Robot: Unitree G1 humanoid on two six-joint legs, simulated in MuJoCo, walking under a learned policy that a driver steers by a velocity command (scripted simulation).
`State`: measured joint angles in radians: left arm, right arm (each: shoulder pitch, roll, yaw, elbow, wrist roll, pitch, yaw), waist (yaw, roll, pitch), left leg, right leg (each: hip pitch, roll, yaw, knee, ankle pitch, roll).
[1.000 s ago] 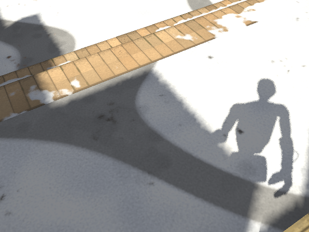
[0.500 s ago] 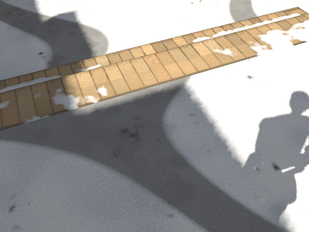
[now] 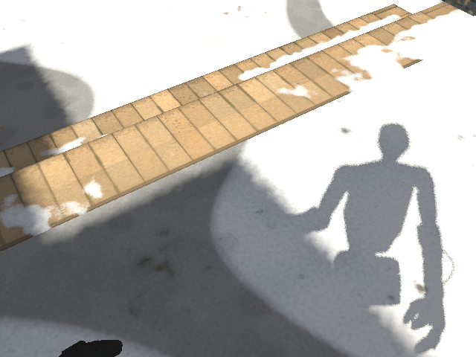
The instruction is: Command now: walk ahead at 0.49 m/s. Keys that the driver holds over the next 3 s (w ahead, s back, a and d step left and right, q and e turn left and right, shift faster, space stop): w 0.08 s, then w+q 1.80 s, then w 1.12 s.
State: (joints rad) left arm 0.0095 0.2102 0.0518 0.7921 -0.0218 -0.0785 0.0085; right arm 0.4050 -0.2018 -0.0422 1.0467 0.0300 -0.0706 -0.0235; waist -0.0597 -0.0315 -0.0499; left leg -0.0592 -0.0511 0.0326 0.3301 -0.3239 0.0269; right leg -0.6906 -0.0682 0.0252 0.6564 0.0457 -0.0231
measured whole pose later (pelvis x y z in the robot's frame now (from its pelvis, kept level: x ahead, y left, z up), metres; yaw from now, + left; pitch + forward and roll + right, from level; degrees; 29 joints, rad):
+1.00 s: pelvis +0.54 +0.08 +0.01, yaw +27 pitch +3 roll +0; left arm -0.04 0.26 0.07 0.80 0.00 -0.11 0.00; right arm 0.33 -0.24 -0.09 0.84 0.02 -0.06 -0.01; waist -0.07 -0.03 0.03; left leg -0.12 -0.12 -0.14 0.33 -0.24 0.09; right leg -0.65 -0.07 0.09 0.58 0.04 0.03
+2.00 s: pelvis +0.94 +0.47 +0.01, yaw +61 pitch +1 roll +2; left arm 0.08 0.25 -0.01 0.74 0.03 -0.07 -0.02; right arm 0.44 -0.23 -0.03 0.92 0.00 -0.08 0.03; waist -0.06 -0.03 0.01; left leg -0.12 -0.14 -0.10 0.34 -0.22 0.09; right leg -0.66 -0.12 0.03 0.81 -0.11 0.02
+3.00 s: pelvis +1.13 +0.91 +0.01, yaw +64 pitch -2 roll +1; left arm 0.24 0.29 0.08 0.82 0.03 0.04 -0.02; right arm 0.41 -0.26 -0.05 0.98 -0.01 -0.09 0.00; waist -0.02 -0.05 0.04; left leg -0.09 -0.10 0.08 0.34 -0.22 0.11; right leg -0.56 -0.03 0.10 0.86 -0.02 -0.03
